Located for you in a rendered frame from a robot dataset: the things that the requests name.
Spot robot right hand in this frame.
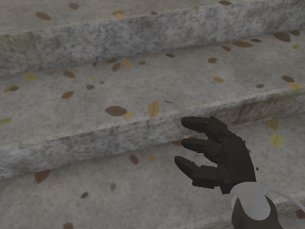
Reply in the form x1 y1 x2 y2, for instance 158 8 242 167
174 115 258 195

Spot right robot forearm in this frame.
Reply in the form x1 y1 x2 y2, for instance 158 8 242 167
229 181 283 229

